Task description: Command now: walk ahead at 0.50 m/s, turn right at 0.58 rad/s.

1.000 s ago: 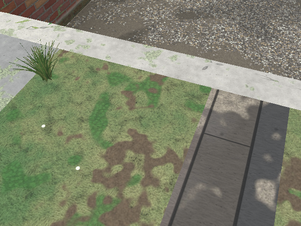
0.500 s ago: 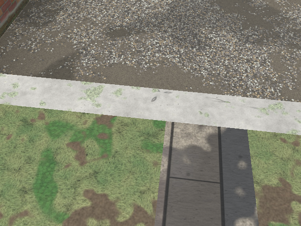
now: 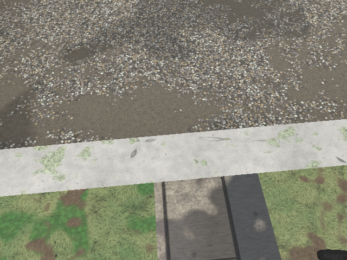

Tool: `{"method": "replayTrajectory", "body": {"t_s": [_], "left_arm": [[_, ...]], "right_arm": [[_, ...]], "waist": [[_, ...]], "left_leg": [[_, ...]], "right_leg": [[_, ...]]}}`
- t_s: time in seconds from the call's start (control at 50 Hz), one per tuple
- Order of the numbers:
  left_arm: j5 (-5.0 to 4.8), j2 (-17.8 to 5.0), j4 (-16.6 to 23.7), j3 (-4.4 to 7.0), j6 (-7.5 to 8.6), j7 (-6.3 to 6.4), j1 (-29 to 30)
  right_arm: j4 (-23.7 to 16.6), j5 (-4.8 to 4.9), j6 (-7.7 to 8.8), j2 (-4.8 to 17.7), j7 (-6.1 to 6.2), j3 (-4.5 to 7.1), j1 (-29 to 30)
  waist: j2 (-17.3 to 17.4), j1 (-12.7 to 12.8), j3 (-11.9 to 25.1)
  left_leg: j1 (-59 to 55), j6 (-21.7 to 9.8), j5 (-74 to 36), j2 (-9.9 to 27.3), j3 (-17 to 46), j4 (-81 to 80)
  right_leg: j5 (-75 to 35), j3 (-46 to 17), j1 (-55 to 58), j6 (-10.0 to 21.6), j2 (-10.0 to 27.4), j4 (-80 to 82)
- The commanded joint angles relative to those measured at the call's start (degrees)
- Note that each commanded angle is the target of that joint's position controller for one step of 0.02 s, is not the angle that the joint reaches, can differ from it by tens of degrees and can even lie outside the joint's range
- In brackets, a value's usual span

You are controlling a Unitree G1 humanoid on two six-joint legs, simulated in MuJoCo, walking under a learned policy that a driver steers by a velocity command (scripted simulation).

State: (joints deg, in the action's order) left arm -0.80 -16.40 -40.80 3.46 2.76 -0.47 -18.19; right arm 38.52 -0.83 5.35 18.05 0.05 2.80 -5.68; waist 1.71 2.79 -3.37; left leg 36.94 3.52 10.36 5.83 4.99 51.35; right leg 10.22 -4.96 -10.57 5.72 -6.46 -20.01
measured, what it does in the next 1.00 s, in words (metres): walks ahead: left foot, then right foot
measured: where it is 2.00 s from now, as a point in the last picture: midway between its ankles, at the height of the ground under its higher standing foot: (188, 173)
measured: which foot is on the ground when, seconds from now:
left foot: up 0.00-0.18, down 0.20-0.72, up 0.74-1.00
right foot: down 0.00-0.22, up 0.24-0.68, down 0.70-1.00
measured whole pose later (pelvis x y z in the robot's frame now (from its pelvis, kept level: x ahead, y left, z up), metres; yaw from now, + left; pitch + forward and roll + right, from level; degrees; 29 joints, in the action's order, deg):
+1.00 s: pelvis +0.50 -0.03 -0.01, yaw +0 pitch +0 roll -2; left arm 1.2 -13.6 -48.7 3.8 4.1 0.2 -21.0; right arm 42.3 1.3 -1.5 16.8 1.4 4.3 -14.6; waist 2.6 2.4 -1.2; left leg 38.6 -0.5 7.5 4.7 5.0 56.9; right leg 15.2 9.3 -7.2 1.7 -0.3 -22.6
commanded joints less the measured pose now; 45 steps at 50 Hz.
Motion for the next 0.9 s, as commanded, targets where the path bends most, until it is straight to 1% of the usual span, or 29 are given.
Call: {"method": "replayTrajectory", "body": {"t_s": [0.02,0.06,0.12,0.16,0.18,0.2,0.22,0.24,0.26,0.28,0.3,0.32,0.36,0.38,0.44,0.48,0.54,0.58,0.62,0.64,0.66,0.68,0.7,0.72,0.74,0.76,0.8,0.84,0.9], "left_arm": [[-0.40,-10.3,3.6,2.79,0.54,1.15,1.4],[-0.54,-10.7,2.8,2.90,0.19,1.34,-0.8],[-0.93,-10.0,1.9,2.80,-0.25,1.54,-2.4],[-0.53,-9.6,1.5,2.75,-0.44,1.68,-2.0],[-0.39,-8.9,1.3,2.56,-0.60,1.62,-1.5],[-0.05,-7.0,1.4,1.88,-0.56,1.41,-1.7],[0.84,-4.1,2.2,0.65,-0.49,1.21,-2.5],[-1.05,-0.5,2.5,-0.37,0.10,1.08,-11.3],[-1.92,-6.1,1.2,0.41,0.34,1.25,-10.9],[-1.93,-9.3,1.9,1.35,0.33,1.21,-3.8],[-1.13,-8.9,3.0,1.26,0.39,1.38,0.5],[-0.23,-7.9,3.9,1.19,0.80,1.20,3.2],[-0.07,-6.1,3.4,1.19,0.89,0.78,2.1],[-0.22,-4.8,3.2,0.91,0.78,0.67,1.6],[0.32,-2.6,4.4,0.07,0.37,0.60,5.5],[0.47,-1.5,5.1,-0.49,0.60,0.36,9.1],[0.02,-1.5,5.8,-0.69,1.03,-0.08,13.2],[-0.10,-1.6,6.6,-0.75,1.32,-0.35,15.6],[-0.21,-2.4,7.6,-0.42,1.78,-0.67,17.5],[-0.16,-3.2,7.4,-0.10,2.06,-0.79,16.6],[0.08,-4.3,6.4,0.47,2.30,-0.64,13.0],[0.46,-6.2,4.5,1.54,2.39,-0.31,7.2],[1.16,-9.1,3.4,2.74,2.19,0.48,-1.5],[1.91,-13.9,3.2,3.60,1.50,1.11,-7.1],[1.16,-11.6,2.1,2.96,0.78,0.50,-8.8],[0.66,-8.1,1.6,1.94,0.67,0.14,-5.7],[1.02,-3.8,1.4,0.48,0.63,-0.30,0.7],[2.03,-1.9,1.0,0.22,1.54,-0.15,4.7],[2.21,-2.6,-1.5,1.04,2.55,0.14,3.4]], "right_arm": [[-3.8,0.10,0.42,2.0,-0.29,0.12,3.7],[-4.6,0.81,0.81,2.3,-0.83,0.11,7.2],[-5.2,1.32,1.46,4.5,-1.47,0.92,8.3],[-4.4,1.34,1.93,5.7,-1.73,1.50,5.5],[-3.4,1.16,2.18,6.0,-1.65,1.89,2.2],[-2.2,0.60,2.44,7.3,-1.34,2.71,-3.0],[-1.5,-0.26,2.57,9.8,-0.97,3.33,-10.8],[1.3,-0.72,1.81,14.3,-1.49,4.68,-16.5],[1.4,1.28,1.59,9.1,-2.08,3.70,-16.8],[1.0,1.53,1.34,6.0,-1.93,2.77,-13.9],[0.6,0.87,0.95,5.2,-1.84,2.30,-10.8],[0.9,0.66,0.69,4.1,-1.72,1.92,-9.2],[1.5,0.07,0.91,2.2,-1.61,1.14,-8.4],[1.9,0.59,1.10,1.9,-1.53,1.09,-9.0],[3.3,1.31,1.41,4.7,-1.26,1.75,-10.7],[3.9,1.43,1.00,5.9,-1.01,2.05,-11.4],[5.3,1.91,0.46,7.1,-0.69,2.21,-13.1],[6.5,2.30,-0.25,7.1,-0.71,2.06,-15.6],[7.2,2.42,-1.19,8.0,-0.53,2.27,-16.7],[7.7,2.51,-1.67,8.9,-0.24,2.49,-16.8],[7.8,2.67,-2.14,8.9,0.13,2.47,-16.1],[7.7,2.80,-2.33,8.2,0.40,2.13,-15.4],[6.6,2.17,-2.52,5.3,0.72,1.06,-14.7],[5.3,1.08,-1.89,-1.1,0.58,-0.77,-20.3],[5.6,2.70,-1.39,1.4,0.38,-0.20,-23.2],[5.3,3.56,-1.74,5.9,0.55,1.48,-19.4],[3.8,2.85,-2.96,5.3,1.10,2.04,-14.5],[4.3,2.66,-4.53,3.5,1.23,2.40,-16.6],[3.6,2.83,-6.17,1.5,1.62,2.31,-15.9]], "waist": [[-5.4,-0.1,2.9],[-6.1,1.5,2.8],[-7.1,1.3,2.9],[-8.8,-0.2,3.2],[-9.2,-2.1,3.9],[-8.5,-4.5,7.1],[-3.2,-7.6,15.1],[16.3,-4.6,21.8],[12.2,-6.1,18.6],[6.1,-7.5,10.6],[2.1,-6.7,6.8],[0.9,-5.8,3.7],[4.1,-3.5,3.6],[5.0,-3.3,4.1],[3.6,-3.9,3.1],[2.8,-5.0,2.6],[3.0,-6.4,1.5],[2.6,-7.3,0.6],[2.0,-7.1,0.3],[2.1,-6.2,0.7],[2.6,-3.5,1.9],[2.2,-0.5,5.3],[0.2,3.9,11.9],[-12.5,2.9,20.9],[-17.3,2.7,24.1],[-11.5,2.5,14.4],[-8.0,0.0,5.4],[-10.3,-3.0,3.1],[-7.7,-3.5,2.0]], "left_leg": [[-6.2,1.2,-11.6,-3.4,-2.6,-12.3],[-8.9,1.1,-15.3,-5.2,-2.6,-17.5],[-9.9,-0.4,-13.0,-5.6,-0.2,-22.1],[-11.9,-2.4,-9.3,-5.0,-0.4,-22.8],[-16.1,-3.8,-8.7,-5.2,-1.7,-24.5],[-24.3,-5.7,-8.4,-4.7,-2.0,-25.7],[-38.0,-9.4,-6.3,3.7,6.5,-24.5],[-55.8,-19.5,6.3,15.3,33.3,-30.3],[-54.7,-19.3,21.1,16.4,41.2,-34.4],[-47.9,-17.0,20.7,14.2,33.1,-35.4],[-41.5,-15.7,14.4,11.8,26.3,-36.0],[-36.6,-15.8,7.3,9.8,21.6,-36.8],[-32.4,-15.3,-2.3,6.4,15.1,-38.5],[-32.2,-15.8,-5.6,6.0,13.0,-38.9],[-31.1,-17.3,-12.7,6.6,8.9,-41.0],[-30.4,-16.7,-14.3,5.9,5.7,-41.8],[-28.8,-15.6,-15.2,4.4,1.6,-41.6],[-29.4,-15.5,-16.1,5.1,1.9,-40.0],[-30.9,-15.2,-16.7,6.4,3.8,-37.6],[-31.7,-14.7,-16.8,6.9,4.7,-35.7],[-31.6,-13.8,-19.8,6.8,5.2,-32.5],[-30.3,-12.4,-24.4,4.5,3.9,-26.3],[-24.3,-9.7,-19.4,0.9,1.3,-12.8],[-6.9,-5.1,7.7,-6.6,-2.7,7.6],[0.6,-4.6,25.4,-7.8,2.2,16.9],[5.0,-4.3,22.6,-5.0,2.8,21.7],[5.7,-4.3,14.7,-1.7,0.6,20.6],[0.0,-3.6,8.4,0.3,1.3,17.3],[0.8,-3.0,2.6,0.3,1.4,14.7]], "right_leg": [[-12.1,-8.7,-4.3,7.8,10.5,6.0],[-8.1,-10.5,-4.2,6.9,11.0,5.3],[-4.4,-15.8,0.6,5.9,13.2,1.0],[-5.8,-17.8,3.6,5.0,15.2,-1.9],[-8.5,-17.5,3.7,4.2,14.6,-4.4],[-13.1,-15.5,3.0,2.7,11.8,-10.9],[-6.3,-11.7,-2.7,0.7,8.5,-25.8],[19.2,-4.7,-22.8,-3.7,-0.3,-45.0],[22.2,-7.2,-30.6,-4.1,2.9,-52.4],[17.1,-6.8,-32.8,-4.1,4.9,-54.5],[13.4,-4.4,-31.6,-4.2,6.8,-53.5],[10.7,-3.7,-31.4,-4.4,8.3,-50.6],[7.8,-1.9,-27.0,-4.6,10.8,-45.8],[7.7,-1.0,-26.5,-4.9,11.0,-43.7],[4.7,1.0,-27.5,-5.9,12.1,-34.7],[-1.4,1.9,-26.1,-6.3,12.2,-27.4],[-9.2,3.5,-21.4,-6.5,10.8,-18.8],[-10.4,3.8,-19.6,-6.3,9.6,-15.3],[-7.7,3.8,-18.1,-5.5,8.6,-12.6],[-6.7,4.0,-16.1,-4.9,8.1,-11.0],[-7.3,4.3,-11.1,-4.1,7.4,-8.9],[-7.7,5.3,-2.6,-2.8,6.4,-7.0],[-10.5,0.6,10.8,-0.1,12.2,-7.7],[-12.2,-18.3,29.5,6.2,27.2,-8.2],[1.8,-32.7,27.9,10.8,31.9,-1.3],[9.1,-27.8,20.6,9.1,29.6,1.0],[10.4,-16.1,8.8,5.9,24.4,4.4],[5.2,-7.9,1.0,4.8,21.3,7.8],[-3.3,-0.9,-0.4,6.0,21.1,8.5]]}}
Next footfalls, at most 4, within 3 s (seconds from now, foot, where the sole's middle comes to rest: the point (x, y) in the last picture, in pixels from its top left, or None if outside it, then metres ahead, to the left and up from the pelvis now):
0.20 left None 0.31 0.14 -0.78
0.70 right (234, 244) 0.51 -0.14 -0.78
1.20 left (158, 175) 0.80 0.17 -0.78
1.68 right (206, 157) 0.90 -0.04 -0.78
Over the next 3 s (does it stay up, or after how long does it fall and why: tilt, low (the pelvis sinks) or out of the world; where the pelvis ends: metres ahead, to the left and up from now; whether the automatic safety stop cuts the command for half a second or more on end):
stays up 0.82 0.06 -0.02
